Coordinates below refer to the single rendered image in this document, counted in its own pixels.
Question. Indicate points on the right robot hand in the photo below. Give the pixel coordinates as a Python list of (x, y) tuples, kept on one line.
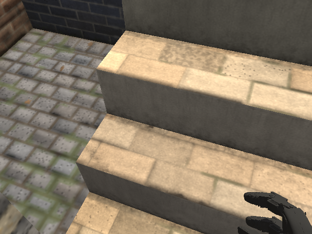
[(294, 220)]

